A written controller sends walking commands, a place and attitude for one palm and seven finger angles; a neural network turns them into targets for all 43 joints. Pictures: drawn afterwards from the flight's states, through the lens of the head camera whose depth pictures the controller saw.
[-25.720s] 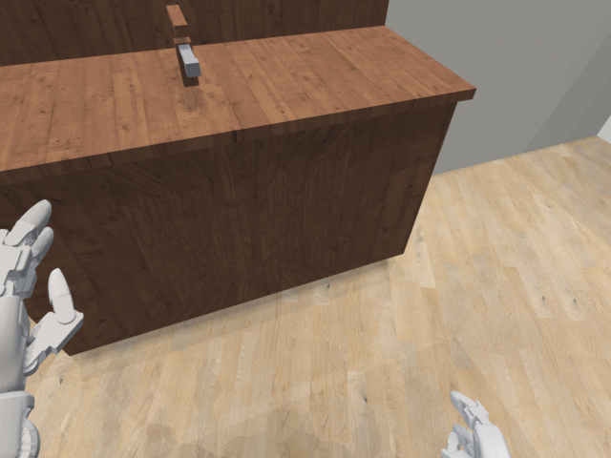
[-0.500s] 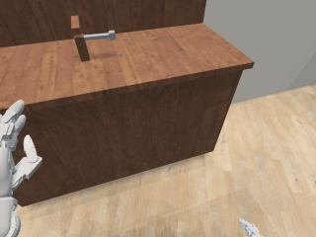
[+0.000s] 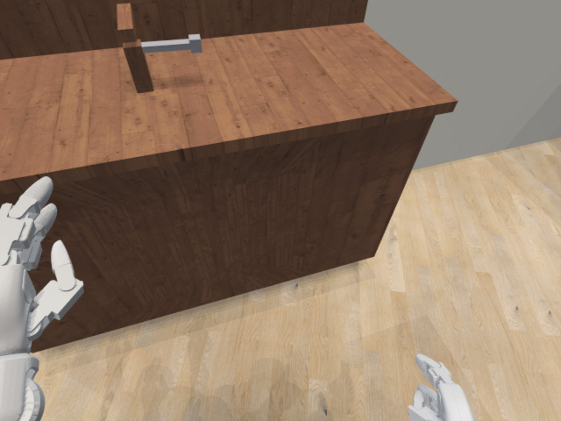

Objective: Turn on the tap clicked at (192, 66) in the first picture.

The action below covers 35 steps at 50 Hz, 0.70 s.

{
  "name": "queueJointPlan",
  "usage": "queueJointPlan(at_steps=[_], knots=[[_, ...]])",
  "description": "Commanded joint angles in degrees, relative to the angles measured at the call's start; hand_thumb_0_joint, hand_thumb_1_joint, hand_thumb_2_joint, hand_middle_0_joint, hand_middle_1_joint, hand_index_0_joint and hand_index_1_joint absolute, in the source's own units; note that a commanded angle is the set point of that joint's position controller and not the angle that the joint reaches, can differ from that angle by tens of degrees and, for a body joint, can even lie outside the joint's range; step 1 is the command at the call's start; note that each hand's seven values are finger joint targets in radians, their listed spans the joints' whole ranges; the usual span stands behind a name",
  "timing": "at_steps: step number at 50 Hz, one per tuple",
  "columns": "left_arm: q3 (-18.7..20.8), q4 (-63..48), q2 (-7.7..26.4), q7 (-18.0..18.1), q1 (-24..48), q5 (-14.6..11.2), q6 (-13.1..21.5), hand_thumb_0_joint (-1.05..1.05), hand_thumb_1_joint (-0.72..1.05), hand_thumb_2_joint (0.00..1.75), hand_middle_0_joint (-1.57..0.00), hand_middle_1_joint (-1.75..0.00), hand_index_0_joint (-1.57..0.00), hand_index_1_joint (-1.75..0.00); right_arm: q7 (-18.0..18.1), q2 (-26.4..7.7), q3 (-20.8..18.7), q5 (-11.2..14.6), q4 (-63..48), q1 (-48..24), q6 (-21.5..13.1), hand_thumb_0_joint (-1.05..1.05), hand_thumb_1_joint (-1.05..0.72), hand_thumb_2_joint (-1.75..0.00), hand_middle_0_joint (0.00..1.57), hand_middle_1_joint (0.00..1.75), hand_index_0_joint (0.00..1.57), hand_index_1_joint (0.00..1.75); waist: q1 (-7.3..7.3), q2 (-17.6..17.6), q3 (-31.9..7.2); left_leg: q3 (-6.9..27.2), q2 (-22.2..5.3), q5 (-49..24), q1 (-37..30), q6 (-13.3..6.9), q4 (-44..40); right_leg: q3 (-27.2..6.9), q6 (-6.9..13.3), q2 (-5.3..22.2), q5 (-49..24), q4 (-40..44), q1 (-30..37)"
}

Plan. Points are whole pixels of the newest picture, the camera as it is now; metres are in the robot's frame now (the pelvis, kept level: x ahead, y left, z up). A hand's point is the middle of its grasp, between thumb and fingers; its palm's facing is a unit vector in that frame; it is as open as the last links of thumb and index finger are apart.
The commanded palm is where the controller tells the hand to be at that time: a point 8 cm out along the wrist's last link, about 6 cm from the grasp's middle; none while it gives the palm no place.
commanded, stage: stand and wait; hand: left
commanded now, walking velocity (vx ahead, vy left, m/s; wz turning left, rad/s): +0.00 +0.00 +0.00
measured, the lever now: (195, 43) +0.81 +0.25 +0.15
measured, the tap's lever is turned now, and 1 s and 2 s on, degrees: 86 86 86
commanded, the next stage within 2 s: none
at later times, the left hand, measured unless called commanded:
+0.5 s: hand (71, 274) +0.22 +0.24 +0.16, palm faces +0.39 -0.84 -0.38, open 7.4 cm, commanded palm +0.17 +0.28 +0.19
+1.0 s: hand (49, 281) +0.22 +0.26 +0.16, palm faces +0.39 -0.85 -0.37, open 7.4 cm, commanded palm +0.17 +0.30 +0.19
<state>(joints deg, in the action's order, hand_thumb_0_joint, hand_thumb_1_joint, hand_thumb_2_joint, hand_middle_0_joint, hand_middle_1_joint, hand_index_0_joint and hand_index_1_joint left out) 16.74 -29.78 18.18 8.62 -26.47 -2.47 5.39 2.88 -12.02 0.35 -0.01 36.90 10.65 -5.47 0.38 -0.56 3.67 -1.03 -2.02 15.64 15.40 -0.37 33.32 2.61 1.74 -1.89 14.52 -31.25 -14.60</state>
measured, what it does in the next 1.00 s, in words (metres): stands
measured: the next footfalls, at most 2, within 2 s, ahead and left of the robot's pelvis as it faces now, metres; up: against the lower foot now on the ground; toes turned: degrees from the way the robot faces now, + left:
none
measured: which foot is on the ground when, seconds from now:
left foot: down 0.00-1.00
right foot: down 0.00-1.00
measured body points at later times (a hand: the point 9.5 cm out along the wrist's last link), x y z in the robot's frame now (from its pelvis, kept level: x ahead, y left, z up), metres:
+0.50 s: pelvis +0.01 +0.00 +0.01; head +0.02 +0.00 +0.46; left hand +0.20 +0.28 +0.18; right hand +0.19 -0.23 -0.07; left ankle +0.03 +0.12 -0.73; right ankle +0.03 -0.10 -0.73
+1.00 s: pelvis +0.00 +0.02 +0.01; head +0.01 +0.02 +0.46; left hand +0.19 +0.30 +0.18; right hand +0.18 -0.22 -0.07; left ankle +0.03 +0.12 -0.73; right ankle +0.03 -0.10 -0.73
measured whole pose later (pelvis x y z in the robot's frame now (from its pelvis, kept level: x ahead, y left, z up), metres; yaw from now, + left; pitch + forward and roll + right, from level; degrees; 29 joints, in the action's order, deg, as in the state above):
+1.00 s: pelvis +0.00 +0.02 +0.01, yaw -1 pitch -1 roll -1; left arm 17.7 -26.4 19.2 9.3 -27.6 -2.5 7.0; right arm 4.1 -11.8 0.4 -0.6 35.0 10.4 -5.0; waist 0.6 -0.6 1.9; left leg -2.6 -0.6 11.7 13.1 -1.5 25.4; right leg 1.0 -0.1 -0.7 9.0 -21.4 -11.7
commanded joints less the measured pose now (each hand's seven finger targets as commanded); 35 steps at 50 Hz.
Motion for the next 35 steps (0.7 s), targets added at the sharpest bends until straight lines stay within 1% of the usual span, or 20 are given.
queueJointPlan(at_steps=[1,2,4,5,7,8,9,11,14,17,19,23,24,25,28,29,30,33,34,35], knots=[[9.91,-14.09,12.42,2.17,2.06,0.12,4.91,0.00,0.90,0.90,-0.20,-0.30,-0.20,-0.30,1.50,-5.67,-1.85,0.26,-11.22,-6.82,-3.03,0.00,-0.90,-0.90,0.20,0.30,0.20,0.30,0.14,-10.28,-9.25,9.66,-7.55,-16.57,-6.06,-2.80,-13.23,-2.75,-1.79,2.75,-6.66,1.26,2.34],[9.68,-13.65,12.18,2.12,2.27,0.22,5.07,0.00,0.90,0.90,-0.20,-0.30,-0.20,-0.30,1.56,-5.63,-1.91,0.31,-11.20,-6.92,-3.11,0.00,-0.90,-0.90,0.20,0.30,0.20,0.30,0.23,-8.94,-8.87,8.98,-7.74,-17.06,-5.04,-2.97,-12.91,-2.32,-2.13,2.66,-6.10,2.18,3.34],[9.04,-12.23,11.27,1.85,1.44,0.25,5.25,0.00,0.90,0.90,-0.20,-0.30,-0.20,-0.30,1.53,-6.14,-2.36,0.33,-11.39,-6.47,-3.62,0.00,-0.90,-0.90,0.20,0.30,0.20,0.30,0.01,-5.45,-9.41,7.00,-6.10,-18.26,-4.58,-2.27,-11.05,-3.09,-1.73,3.18,-10.29,4.55,5.45],[8.39,-11.24,10.52,1.73,0.81,0.10,5.37,0.00,0.90,0.90,-0.20,-0.30,-0.20,-0.30,1.34,-6.32,-2.54,0.41,-11.17,-6.06,-3.66,0.00,-0.90,-0.90,0.20,0.30,0.20,0.30,-0.12,-3.79,-9.37,5.79,-5.43,-17.32,-4.19,-1.77,-9.89,-4.09,-1.55,3.63,-12.22,5.98,6.19],[7.72,-10.67,9.81,1.49,0.01,-0.17,5.40,0.00,0.90,0.90,-0.20,-0.30,-0.20,-0.30,1.12,-6.62,-2.92,0.38,-11.27,-5.66,-3.65,0.00,-0.90,-0.90,0.20,0.30,0.20,0.30,-0.41,-2.19,-10.20,3.99,-3.89,-14.76,-4.28,-1.03,-8.30,-6.45,-0.90,4.86,-15.25,7.98,7.01],[8.28,-10.64,10.32,1.49,-0.33,-0.24,5.46,0.00,0.90,0.90,-0.20,-0.30,-0.20,-0.30,1.09,-6.78,-3.06,0.29,-11.18,-5.38,-3.63,0.00,-0.90,-0.90,0.20,0.30,0.20,0.30,-0.41,-0.78,-11.14,3.71,-3.44,-13.94,-4.43,-0.82,-7.96,-7.30,-0.61,5.32,-15.93,8.47,7.58],[8.27,-10.79,10.44,1.45,-0.71,-0.29,5.38,0.00,0.90,0.90,-0.20,-0.30,-0.20,-0.30,1.09,-6.86,-3.18,0.29,-11.34,-5.48,-3.58,0.00,-0.90,-0.90,0.20,0.30,0.20,0.30,-0.57,-1.13,-11.48,3.57,-3.06,-14.95,-4.89,-0.68,-7.65,-7.82,-0.24,5.87,-17.67,8.46,7.90],[8.21,-11.50,10.58,1.49,-0.56,-0.40,5.44,0.00,0.90,0.90,-0.20,-0.30,-0.20,-0.30,1.13,-6.69,-3.03,0.16,-11.45,-5.78,-3.36,0.00,-0.90,-0.90,0.20,0.30,0.20,0.30,-0.47,-1.77,-11.74,3.00,-2.92,-14.50,-5.17,-0.51,-7.89,-7.94,-0.30,5.96,-17.71,8.89,7.69],[9.02,-10.92,11.72,1.60,0.07,-0.55,5.04,0.00,0.90,0.90,-0.20,-0.30,-0.20,-0.30,1.41,-6.64,-2.94,-0.01,-11.62,-6.33,-2.89,0.00,-0.90,-0.90,0.20,0.30,0.20,0.30,-0.41,-1.16,-10.35,3.23,-2.47,-12.24,-5.01,-0.55,-8.45,-8.52,-0.23,6.09,-15.17,10.52,6.27],[8.44,-10.75,11.26,1.72,1.47,-0.59,5.04,0.00,0.90,0.90,-0.20,-0.30,-0.20,-0.30,1.61,-6.44,-2.84,0.00,-11.57,-6.56,-2.58,0.00,-0.90,-0.90,0.20,0.30,0.20,0.30,-0.24,-0.96,-9.87,2.90,-2.29,-10.50,-5.21,-0.60,-9.15,-8.40,-0.41,5.73,-12.84,11.59,5.69],[8.84,-10.68,12.03,1.74,2.22,-0.54,4.88,0.00,0.90,0.90,-0.20,-0.30,-0.20,-0.30,1.77,-6.59,-2.85,-0.15,-11.74,-6.90,-2.50,0.00,-0.90,-0.90,0.20,0.30,0.20,0.30,-0.25,-2.31,-9.25,3.13,-2.04,-9.52,-5.25,-0.69,-9.61,-8.67,-0.34,5.77,-11.13,12.37,4.82],[7.52,-9.22,10.53,1.63,2.18,-0.61,4.64,0.00,0.90,0.90,-0.20,-0.30,-0.20,-0.30,1.75,-6.47,-2.75,-0.05,-11.64,-6.67,-2.39,0.00,-0.90,-0.90,0.20,0.30,0.20,0.30,-0.15,-0.11,-9.66,2.86,-2.03,-8.90,-5.61,-0.78,-10.15,-8.17,-0.69,5.31,-10.57,12.98,5.10],[7.65,-9.80,10.90,1.58,2.64,-0.53,4.56,0.00,0.90,0.90,-0.20,-0.30,-0.20,-0.30,1.80,-6.70,-2.86,-0.13,-11.79,-6.90,-2.43,0.00,-0.90,-0.90,0.20,0.30,0.20,0.30,-0.18,-1.93,-9.73,2.81,-1.92,-9.22,-5.82,-0.74,-10.36,-8.19,-0.56,5.34,-10.69,12.97,5.14],[7.58,-8.95,10.67,1.64,2.24,-0.52,4.58,0.00,0.90,0.90,-0.20,-0.30,-0.20,-0.30,1.84,-6.43,-2.67,-0.12,-11.56,-6.67,-2.38,0.00,-0.90,-0.90,0.20,0.30,0.20,0.30,-0.13,-0.79,-9.56,3.07,-2.12,-8.97,-5.31,-0.72,-10.80,-7.80,-0.71,5.15,-10.38,12.97,5.44],[7.39,-8.93,10.62,1.66,2.36,-0.48,4.57,0.00,0.90,0.90,-0.20,-0.30,-0.20,-0.30,1.80,-6.62,-2.74,-0.10,-11.65,-6.90,-2.32,0.00,-0.90,-0.90,0.20,0.30,0.20,0.30,-0.06,-0.60,-9.63,2.97,-2.04,-8.89,-5.42,-0.83,-11.12,-7.41,-0.85,4.90,-10.50,13.10,5.42],[7.65,-9.25,11.07,1.62,2.55,-0.44,4.48,0.00,0.90,0.90,-0.20,-0.30,-0.20,-0.30,1.84,-6.85,-2.82,-0.18,-11.75,-7.06,-2.36,0.00,-0.90,-0.90,0.20,0.30,0.20,0.30,-0.08,-1.97,-9.54,3.18,-2.00,-8.91,-5.28,-0.72,-11.43,-7.26,-0.77,4.88,-10.21,13.04,5.50],[7.32,-9.09,10.63,1.63,2.24,-0.47,4.55,0.00,0.90,0.90,-0.20,-0.30,-0.20,-0.30,1.83,-6.59,-2.63,-0.15,-11.65,-6.86,-2.29,0.00,-0.90,-0.90,0.20,0.30,0.20,0.30,0.00,-1.30,-9.29,3.46,-2.27,-8.64,-4.74,-0.73,-11.92,-6.95,-0.87,4.69,-9.95,12.90,5.87],[7.40,-9.65,10.80,1.68,2.68,-0.39,4.82,0.00,0.90,0.90,-0.20,-0.30,-0.20,-0.30,1.82,-6.75,-2.64,-0.19,-11.70,-7.03,-2.28,0.00,-0.90,-0.90,0.20,0.30,0.20,0.30,0.03,-1.70,-8.93,3.57,-2.16,-6.14,-4.25,-0.76,-12.74,-6.63,-1.00,4.27,-7.97,13.21,5.36],[7.78,-9.96,11.40,1.69,2.97,-0.33,4.83,0.00,0.90,0.90,-0.20,-0.30,-0.20,-0.30,1.83,-7.02,-2.68,-0.28,-11.86,-7.19,-2.35,0.00,-0.90,-0.90,0.20,0.30,0.20,0.30,-0.01,-3.39,-8.53,3.97,-2.19,-5.54,-3.99,-0.73,-13.33,-6.52,-0.86,4.20,-7.24,13.11,4.99],[7.20,-9.74,10.71,1.73,2.81,-0.25,4.97,0.00,0.90,0.90,-0.20,-0.30,-0.20,-0.30,1.84,-6.61,-2.46,-0.27,-11.69,-7.06,-2.36,0.00,-0.90,-0.90,0.20,0.30,0.20,0.30,0.02,-3.70,-8.16,4.14,-2.46,-4.24,-3.44,-0.76,-13.90,-6.28,-0.97,3.96,-6.52,12.97,5.01]])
